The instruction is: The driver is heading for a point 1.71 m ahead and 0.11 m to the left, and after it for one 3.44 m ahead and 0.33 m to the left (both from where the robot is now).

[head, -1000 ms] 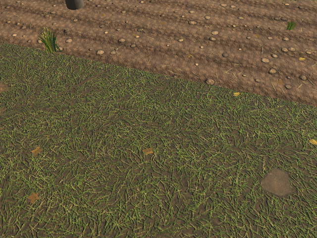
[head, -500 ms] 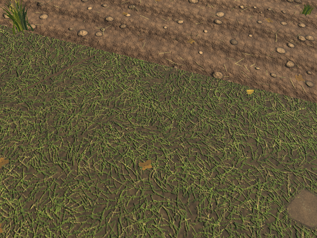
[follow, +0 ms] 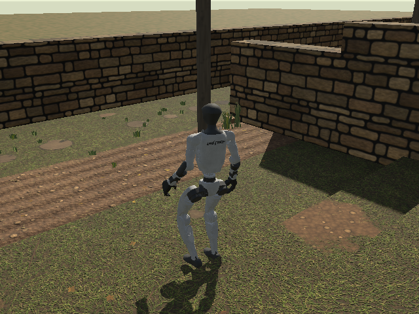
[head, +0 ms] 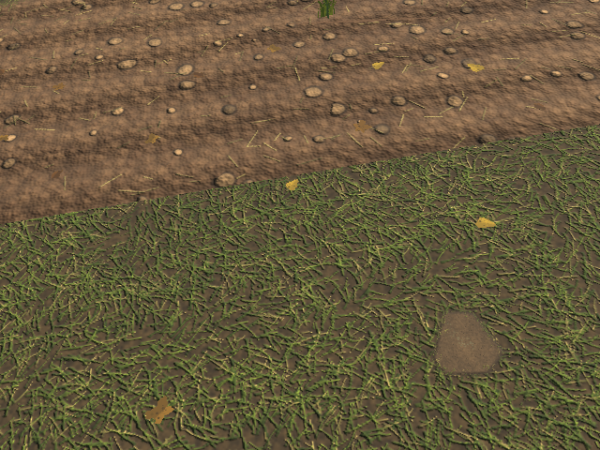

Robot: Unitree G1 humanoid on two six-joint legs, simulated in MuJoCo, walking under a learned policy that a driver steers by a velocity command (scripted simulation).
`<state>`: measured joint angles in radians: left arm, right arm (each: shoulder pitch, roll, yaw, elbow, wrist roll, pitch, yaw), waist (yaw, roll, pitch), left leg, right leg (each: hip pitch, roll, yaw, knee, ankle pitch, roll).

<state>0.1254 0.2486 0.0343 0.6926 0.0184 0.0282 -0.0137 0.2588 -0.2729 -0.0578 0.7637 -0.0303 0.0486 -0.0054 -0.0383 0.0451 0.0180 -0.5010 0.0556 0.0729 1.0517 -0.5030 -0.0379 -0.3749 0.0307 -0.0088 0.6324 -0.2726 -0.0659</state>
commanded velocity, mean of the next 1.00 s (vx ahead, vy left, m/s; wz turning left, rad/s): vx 0.00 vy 0.00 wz -0.18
